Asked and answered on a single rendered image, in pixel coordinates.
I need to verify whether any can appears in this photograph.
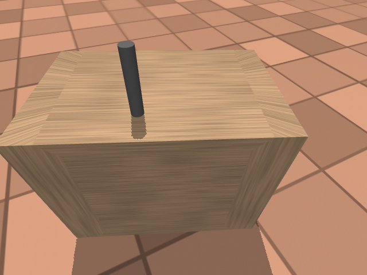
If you can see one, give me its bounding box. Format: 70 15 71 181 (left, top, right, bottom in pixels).
117 41 144 117

